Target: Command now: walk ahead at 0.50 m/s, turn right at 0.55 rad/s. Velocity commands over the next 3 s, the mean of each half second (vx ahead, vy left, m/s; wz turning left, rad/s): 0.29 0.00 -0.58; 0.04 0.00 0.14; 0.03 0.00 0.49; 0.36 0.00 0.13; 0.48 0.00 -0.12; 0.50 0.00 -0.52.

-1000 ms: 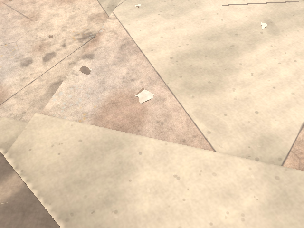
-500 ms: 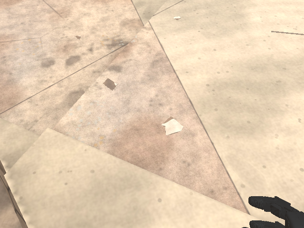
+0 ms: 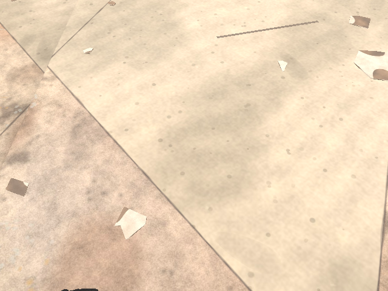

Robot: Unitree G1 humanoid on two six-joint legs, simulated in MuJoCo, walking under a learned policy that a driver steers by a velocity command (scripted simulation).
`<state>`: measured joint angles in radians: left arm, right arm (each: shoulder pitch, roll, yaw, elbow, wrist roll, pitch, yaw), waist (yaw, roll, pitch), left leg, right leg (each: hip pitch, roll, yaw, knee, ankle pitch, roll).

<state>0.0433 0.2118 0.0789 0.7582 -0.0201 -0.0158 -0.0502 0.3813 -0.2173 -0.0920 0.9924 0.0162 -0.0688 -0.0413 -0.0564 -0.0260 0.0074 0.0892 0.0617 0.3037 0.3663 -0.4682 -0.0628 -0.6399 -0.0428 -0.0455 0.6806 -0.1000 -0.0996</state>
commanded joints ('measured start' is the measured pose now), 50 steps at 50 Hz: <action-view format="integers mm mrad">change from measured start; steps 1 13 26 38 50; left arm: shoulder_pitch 190 157 237 146 31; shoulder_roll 163 206 117 77 141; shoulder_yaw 66 60 30 11 32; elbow -44 -75 -130 -94 -121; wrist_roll -7 4 1 19 21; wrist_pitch -15 -31 17 22 -12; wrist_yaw -8 60 109 76 79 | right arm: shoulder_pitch -47 -262 -257 -284 -162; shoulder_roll -233 -98 -175 -178 -123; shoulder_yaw -43 -4 -19 -20 -21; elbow -56 -230 -288 -309 -352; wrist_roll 14 -38 -64 -1 -1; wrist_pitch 5 -26 -38 32 113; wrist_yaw -4 6 39 43 21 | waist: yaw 189 30 29 92 46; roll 128 -9 200 159 -82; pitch -79 -96 -249 -118 -67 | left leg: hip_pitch -104 -639 -68 -389 -768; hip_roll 221 -13 132 64 -55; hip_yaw -36 -333 -681 -705 -370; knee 346 494 22 -127 755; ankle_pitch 1197 278 1007 614 81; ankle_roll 120 12 215 222 -20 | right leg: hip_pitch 379 359 146 440 556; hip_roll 122 -54 179 115 -237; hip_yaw -87 245 217 89 158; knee -86 -336 276 -107 -297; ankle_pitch -49 662 -143 -56 433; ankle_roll -89 -165 80 94 -131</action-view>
